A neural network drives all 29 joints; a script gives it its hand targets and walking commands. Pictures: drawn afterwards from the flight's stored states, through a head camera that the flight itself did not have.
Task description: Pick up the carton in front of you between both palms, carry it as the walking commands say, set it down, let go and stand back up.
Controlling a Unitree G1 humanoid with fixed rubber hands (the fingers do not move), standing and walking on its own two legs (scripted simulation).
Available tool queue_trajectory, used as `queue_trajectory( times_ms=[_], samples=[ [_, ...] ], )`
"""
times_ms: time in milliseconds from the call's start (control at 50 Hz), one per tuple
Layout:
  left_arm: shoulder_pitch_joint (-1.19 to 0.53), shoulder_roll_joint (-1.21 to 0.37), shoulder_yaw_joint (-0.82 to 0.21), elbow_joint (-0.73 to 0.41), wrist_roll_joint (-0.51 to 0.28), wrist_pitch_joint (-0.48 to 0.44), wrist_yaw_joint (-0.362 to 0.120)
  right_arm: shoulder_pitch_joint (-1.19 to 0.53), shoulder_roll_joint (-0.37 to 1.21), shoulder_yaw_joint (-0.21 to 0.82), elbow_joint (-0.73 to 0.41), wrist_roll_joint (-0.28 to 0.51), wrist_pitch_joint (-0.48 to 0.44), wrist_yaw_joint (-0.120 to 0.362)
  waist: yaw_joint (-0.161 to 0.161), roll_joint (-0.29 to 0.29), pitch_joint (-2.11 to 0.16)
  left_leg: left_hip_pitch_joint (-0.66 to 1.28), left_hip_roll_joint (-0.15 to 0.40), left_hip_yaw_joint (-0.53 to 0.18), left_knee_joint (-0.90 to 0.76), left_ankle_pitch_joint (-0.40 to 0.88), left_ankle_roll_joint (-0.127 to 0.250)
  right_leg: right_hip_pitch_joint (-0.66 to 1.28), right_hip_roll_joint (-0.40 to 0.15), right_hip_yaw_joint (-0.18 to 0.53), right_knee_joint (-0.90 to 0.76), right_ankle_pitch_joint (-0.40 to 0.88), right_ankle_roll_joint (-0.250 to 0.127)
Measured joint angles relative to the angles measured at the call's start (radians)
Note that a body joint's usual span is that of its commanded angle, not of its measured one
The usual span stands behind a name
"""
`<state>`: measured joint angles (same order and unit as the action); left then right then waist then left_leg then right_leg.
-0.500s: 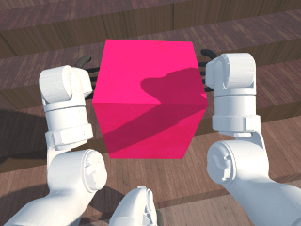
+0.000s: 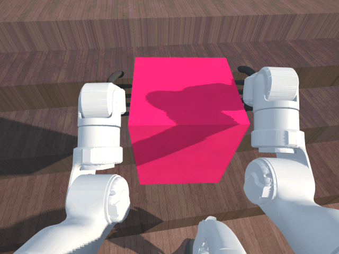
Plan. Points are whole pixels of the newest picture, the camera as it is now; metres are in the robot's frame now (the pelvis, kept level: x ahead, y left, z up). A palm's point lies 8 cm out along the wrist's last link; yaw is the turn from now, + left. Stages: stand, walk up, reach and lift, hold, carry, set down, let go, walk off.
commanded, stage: carry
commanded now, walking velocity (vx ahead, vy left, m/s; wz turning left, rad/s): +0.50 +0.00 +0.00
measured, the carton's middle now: (180, 125) +0.39 +0.02 +0.08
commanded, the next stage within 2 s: none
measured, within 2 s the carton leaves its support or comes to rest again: neither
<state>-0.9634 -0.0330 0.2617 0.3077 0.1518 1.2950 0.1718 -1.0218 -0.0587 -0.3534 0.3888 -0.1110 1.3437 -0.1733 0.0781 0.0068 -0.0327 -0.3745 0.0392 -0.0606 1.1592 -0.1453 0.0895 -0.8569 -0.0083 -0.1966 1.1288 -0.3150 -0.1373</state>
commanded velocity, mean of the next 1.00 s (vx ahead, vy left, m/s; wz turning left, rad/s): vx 0.50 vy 0.00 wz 0.00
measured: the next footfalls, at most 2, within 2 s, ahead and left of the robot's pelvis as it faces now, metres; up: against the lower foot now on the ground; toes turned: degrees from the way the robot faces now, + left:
left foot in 0.50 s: +0.50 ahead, +0.21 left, +0.16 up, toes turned +9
right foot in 1.04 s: +0.83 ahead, +0.07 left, +0.32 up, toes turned -2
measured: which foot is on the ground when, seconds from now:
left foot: up 0.00-0.48, down 0.50-1.00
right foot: down 0.00-0.54, up 0.56-1.00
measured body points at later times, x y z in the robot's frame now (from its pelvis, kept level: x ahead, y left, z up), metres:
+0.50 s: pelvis +0.28 +0.08 +0.12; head +0.26 +0.05 +0.57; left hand +0.65 +0.22 +0.31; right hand +0.68 -0.07 +0.33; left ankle +0.46 +0.20 -0.43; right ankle +0.15 -0.09 -0.62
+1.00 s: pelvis +0.58 +0.13 +0.29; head +0.61 +0.19 +0.74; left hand +0.99 +0.32 +0.49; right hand +1.01 +0.03 +0.53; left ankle +0.46 +0.20 -0.46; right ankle +0.78 +0.05 -0.24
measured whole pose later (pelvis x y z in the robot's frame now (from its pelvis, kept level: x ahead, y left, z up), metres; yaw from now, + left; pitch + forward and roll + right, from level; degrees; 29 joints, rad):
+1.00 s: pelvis +0.58 +0.13 +0.29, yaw +2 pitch +5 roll -5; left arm -1.17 0.02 0.29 0.32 0.14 1.47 0.26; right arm -1.16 0.00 -0.43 0.29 -0.14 1.39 -0.25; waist 0.00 -0.04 -0.03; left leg -0.02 0.07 0.09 0.25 -0.25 0.06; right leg -1.21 -0.02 -0.21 1.49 -0.38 -0.14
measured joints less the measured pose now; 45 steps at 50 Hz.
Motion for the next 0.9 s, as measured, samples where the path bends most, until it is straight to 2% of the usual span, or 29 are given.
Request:
queue_trajectory(
  times_ms=[40, 60, 100, 160, 220, 280, 360, 380, 420, 460, 500, 520, 540, 560, 580, 600, 620, 640, 680, 720, 780, 820, 860, 900],
  samples=[
    [0.039, -0.002, -0.03, -0.04, -0.037, 0.029, 0.032, 0.02, 0.008, -0.006, -0.023, -0.028, 0.016, 0.024, 0.052, -0.002, 0.017, -0.149, -0.056, -0.028, 0.361, -0.024, 0.018, 0.097, 0.012, 0.004, -0.092, -0.01, 0.01],
    [0.048, 0.001, -0.038, -0.066, -0.072, 0.051, 0.031, 0.026, 0.013, -0.013, -0.047, -0.035, 0.03, 0.029, 0.067, -0.003, 0.025, -0.217, -0.071, -0.026, 0.472, -0.03, 0.033, 0.146, 0.012, 0.004, -0.146, -0.001, 0.02],
    [0.044, 0.014, -0.047, -0.103, -0.111, 0.077, 0.056, 0.028, 0.019, -0.01, -0.097, -0.038, 0.053, 0.032, 0.083, -0.015, 0.038, -0.332, -0.07, 0.001, 0.556, -0.038, 0.048, 0.233, 0.007, 0.006, -0.251, 0.019, 0.033],
    [0.003, 0.025, -0.033, -0.119, -0.148, 0.09, 0.088, 0.004, 0.02, -0.02, -0.141, -0.045, 0.067, 0.034, 0.079, -0.026, 0.04, -0.438, -0.043, 0.038, 0.482, -0.109, 0.052, 0.35, -0.003, 0.01, -0.398, 0.044, 0.04],
    [-0.054, 0.017, -0.003, -0.074, -0.124, 0.083, 0.076, -0.029, 0.003, -0.018, -0.136, -0.053, 0.072, 0.034, 0.061, -0.022, 0.001, -0.518, -0.008, 0.079, 0.41, -0.119, 0.045, 0.436, -0.014, 0.014, -0.507, 0.053, 0.05],
    [-0.083, 0.01, 0.01, 0.0, -0.075, 0.091, 0.051, -0.058, -0.016, 0.002, -0.065, -0.058, 0.066, 0.031, 0.043, 0.004, -0.059, -0.62, 0.014, 0.09, 0.594, -0.205, 0.05, 0.513, -0.018, 0.027, -0.575, 0.035, 0.067],
    [-0.065, -0.003, -0.002, 0.068, -0.043, 0.116, 0.046, -0.076, -0.032, 0.028, 0.044, -0.057, 0.061, 0.022, 0.037, 0.034, -0.105, -0.783, 0.044, 0.081, 0.865, -0.377, 0.048, 0.643, -0.047, 0.069, -0.663, 0.003, 0.101],
    [-0.054, -0.003, -0.002, 0.071, -0.038, 0.124, 0.044, -0.076, -0.03, 0.039, 0.063, -0.054, 0.059, 0.019, 0.03, 0.035, -0.105, -0.821, 0.056, 0.083, 0.86, -0.386, 0.041, 0.682, -0.061, 0.081, -0.692, -0.002, 0.116],
    [-0.038, -0.008, 0.012, 0.094, -0.021, 0.137, 0.046, -0.072, -0.02, 0.056, 0.103, -0.056, 0.049, 0.011, 0.005, 0.035, -0.107, -0.87, 0.083, 0.105, 0.761, -0.363, 0.029, 0.773, -0.09, 0.089, -0.779, 0.001, 0.122],
    [-0.026, -0.007, 0.022, 0.103, -0.021, 0.148, 0.057, -0.063, -0.012, 0.073, 0.12, -0.042, 0.043, -0.003, -0.037, 0.018, -0.11, -0.852, 0.095, 0.159, 0.547, -0.319, 0.037, 0.865, -0.124, 0.079, -0.892, 0.032, 0.124],
    [-0.021, 0.001, 0.049, 0.095, -0.015, 0.146, 0.046, -0.072, -0.009, 0.108, 0.126, -0.004, 0.04, -0.044, -0.094, 0.015, -0.096, -0.749, 0.067, 0.204, 0.3, -0.264, 0.056, 0.913, -0.152, 0.067, -0.924, 0.078, 0.136],
    [-0.011, 0.007, 0.063, 0.079, -0.015, 0.141, 0.039, -0.075, -0.002, 0.122, 0.119, 0.018, 0.037, -0.073, -0.136, 0.018, -0.08, -0.657, 0.027, 0.21, 0.208, -0.33, 0.066, 0.901, -0.169, 0.067, -0.861, 0.1, 0.138],
    [-0.006, 0.014, 0.078, 0.065, -0.014, 0.135, 0.032, -0.079, 0.009, 0.131, 0.114, 0.038, 0.03, -0.104, -0.184, 0.018, -0.056, -0.577, -0.011, 0.21, 0.119, -0.284, 0.055, 0.855, -0.189, 0.077, -0.724, 0.128, 0.131],
    [-0.005, 0.023, 0.093, 0.051, -0.011, 0.129, 0.025, -0.082, 0.019, 0.137, 0.108, 0.06, 0.02, -0.134, -0.223, 0.017, -0.021, -0.541, -0.025, 0.21, 0.101, -0.248, 0.042, 0.771, -0.182, 0.135, -0.497, 0.151, 0.135],
    [-0.005, 0.033, 0.109, 0.04, -0.006, 0.121, 0.018, -0.082, 0.035, 0.134, 0.099, 0.083, 0.006, -0.17, -0.243, 0.012, 0.01, -0.51, -0.027, 0.21, 0.088, -0.244, 0.033, 0.661, -0.14, 0.218, -0.226, 0.152, 0.137],
    [-0.002, 0.043, 0.117, 0.025, -0.003, 0.119, 0.015, -0.075, 0.054, 0.127, 0.084, 0.105, -0.005, -0.206, -0.25, -0.007, 0.035, -0.47, -0.028, 0.216, 0.06, -0.249, 0.027, 0.553, -0.088, 0.286, 0.034, 0.158, 0.129],
    [0.001, 0.052, 0.119, 0.009, -0.004, 0.122, 0.012, -0.067, 0.07, 0.117, 0.063, 0.126, -0.011, -0.241, -0.249, -0.029, 0.057, -0.425, -0.032, 0.223, 0.017, -0.253, 0.022, 0.459, -0.038, 0.323, 0.249, 0.169, 0.115],
    [0.001, 0.054, 0.12, -0.008, -0.009, 0.124, 0.013, -0.06, 0.078, 0.106, 0.032, 0.143, -0.005, -0.265, -0.241, -0.043, 0.076, -0.378, -0.039, 0.226, -0.035, -0.252, 0.019, 0.377, 0.001, 0.33, 0.405, 0.183, 0.096],
    [-0.009, 0.045, 0.127, -0.03, -0.007, 0.125, 0.02, -0.062, 0.091, 0.07, -0.006, 0.135, 0.001, -0.273, -0.209, -0.061, 0.098, -0.285, -0.053, 0.235, -0.156, -0.231, 0.01, 0.222, 0.034, 0.295, 0.605, 0.16, 0.072],
    [-0.017, 0.044, 0.123, -0.05, -0.009, 0.128, 0.027, -0.072, 0.102, 0.036, -0.023, 0.117, -0.002, -0.266, -0.173, -0.07, 0.114, -0.183, -0.066, 0.244, -0.288, -0.205, 0.011, 0.096, 0.034, 0.234, 0.671, 0.113, 0.063],
    [-0.034, 0.046, 0.096, -0.104, -0.019, 0.144, 0.044, -0.081, 0.112, 0.012, -0.081, 0.06, 0.003, -0.209, -0.135, -0.058, 0.109, -0.054, -0.067, 0.232, -0.461, -0.174, 0.015, -0.056, 0.017, 0.151, 0.656, 0.013, 0.048],
    [-0.059, 0.056, 0.078, -0.133, -0.019, 0.16, 0.05, -0.093, 0.119, -0.003, -0.121, 0.024, 0.008, -0.171, -0.134, -0.052, 0.091, 0.013, -0.065, 0.211, -0.542, -0.17, 0.013, -0.165, 0.004, 0.129, 0.73, -0.055, 0.036],
    [-0.09, 0.059, 0.071, -0.133, -0.015, 0.169, 0.053, -0.097, 0.118, -0.012, -0.15, 0.003, 0.017, -0.147, -0.143, -0.048, 0.068, 0.081, -0.058, 0.179, -0.61, -0.175, 0.005, -0.282, -0.01, 0.141, 0.862, -0.147, 0.024],
    [-0.127, 0.06, 0.061, -0.11, -0.013, 0.175, 0.061, -0.1, 0.107, -0.023, -0.167, 0.004, 0.03, -0.139, -0.142, -0.049, 0.058, 0.169, -0.032, 0.153, -0.687, -0.18, -0.012, -0.373, -0.019, 0.132, 0.873, -0.175, 0.017]
  ],
)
